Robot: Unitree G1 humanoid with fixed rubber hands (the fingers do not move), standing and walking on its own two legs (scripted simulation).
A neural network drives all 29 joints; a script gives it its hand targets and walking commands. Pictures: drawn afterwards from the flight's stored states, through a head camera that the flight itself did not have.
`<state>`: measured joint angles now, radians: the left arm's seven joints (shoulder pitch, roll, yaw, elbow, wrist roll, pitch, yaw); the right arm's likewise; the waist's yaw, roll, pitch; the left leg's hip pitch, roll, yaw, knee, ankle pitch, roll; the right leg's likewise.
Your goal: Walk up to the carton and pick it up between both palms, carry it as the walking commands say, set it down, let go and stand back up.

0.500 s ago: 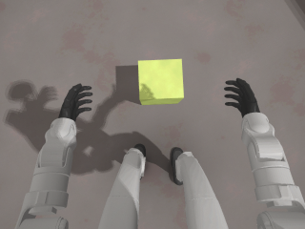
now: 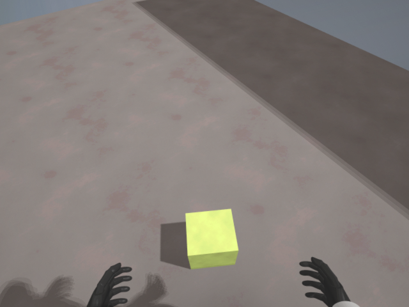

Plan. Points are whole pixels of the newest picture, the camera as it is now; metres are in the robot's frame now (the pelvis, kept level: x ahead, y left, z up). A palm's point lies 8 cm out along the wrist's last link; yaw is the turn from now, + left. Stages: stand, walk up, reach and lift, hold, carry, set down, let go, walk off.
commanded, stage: let go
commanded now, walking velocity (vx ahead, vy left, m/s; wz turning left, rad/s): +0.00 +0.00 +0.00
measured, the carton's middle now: (210, 239) +0.49 +0.00 -0.66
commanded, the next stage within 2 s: stand in 0.36 s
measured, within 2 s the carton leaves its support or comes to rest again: neither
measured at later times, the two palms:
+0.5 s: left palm (97, 300) +0.17 +0.24 -0.09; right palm (343, 276) +0.19 -0.26 -0.08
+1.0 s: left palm out of the picture +0.08 +0.26 -0.10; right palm out of the picture +0.08 -0.29 -0.10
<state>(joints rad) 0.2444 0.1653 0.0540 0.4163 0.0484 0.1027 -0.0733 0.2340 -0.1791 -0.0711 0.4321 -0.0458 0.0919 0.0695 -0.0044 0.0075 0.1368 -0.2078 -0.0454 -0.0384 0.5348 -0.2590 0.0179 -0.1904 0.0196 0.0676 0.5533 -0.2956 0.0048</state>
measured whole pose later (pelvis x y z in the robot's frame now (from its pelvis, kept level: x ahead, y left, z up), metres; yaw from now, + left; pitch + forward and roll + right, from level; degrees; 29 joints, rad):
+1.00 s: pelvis +0.02 -0.01 +0.00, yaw +0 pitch -5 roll +0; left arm 0.38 0.29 0.05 0.84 0.04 -0.02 0.00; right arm 0.35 -0.28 -0.05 0.90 -0.04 -0.02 0.00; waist 0.01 -0.02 -0.17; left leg -0.15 -0.01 -0.03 0.50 -0.27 0.00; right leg -0.12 0.04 0.05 0.49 -0.29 -0.02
